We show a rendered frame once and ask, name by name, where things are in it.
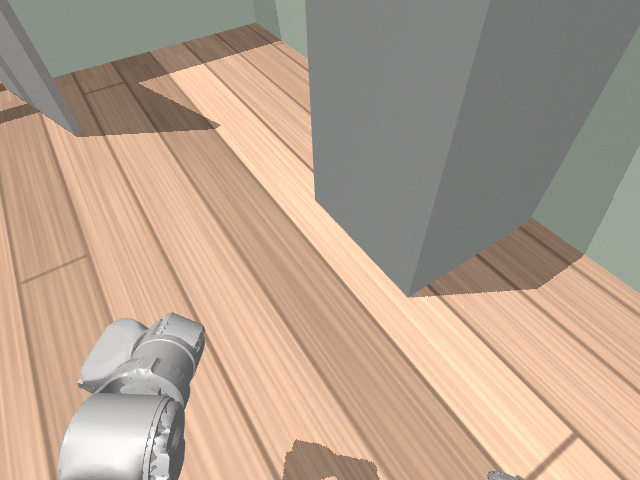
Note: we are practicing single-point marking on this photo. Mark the left robot arm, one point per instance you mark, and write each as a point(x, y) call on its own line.
point(132, 427)

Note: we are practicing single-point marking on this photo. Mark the left robot hand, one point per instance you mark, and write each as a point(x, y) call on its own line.
point(108, 353)

